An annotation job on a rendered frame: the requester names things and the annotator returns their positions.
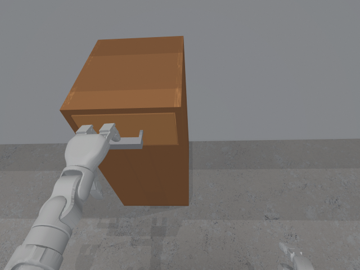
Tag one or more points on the robot left hand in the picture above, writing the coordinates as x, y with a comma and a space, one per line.
88, 149

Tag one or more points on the robot right hand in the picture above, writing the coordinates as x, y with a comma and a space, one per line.
295, 256

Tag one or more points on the cabinet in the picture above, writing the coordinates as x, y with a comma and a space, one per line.
134, 76

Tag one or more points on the left robot forearm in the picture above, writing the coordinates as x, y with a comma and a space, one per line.
45, 243

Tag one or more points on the handle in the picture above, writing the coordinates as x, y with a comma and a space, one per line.
128, 142

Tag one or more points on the drawer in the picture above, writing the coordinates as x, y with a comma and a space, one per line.
158, 128

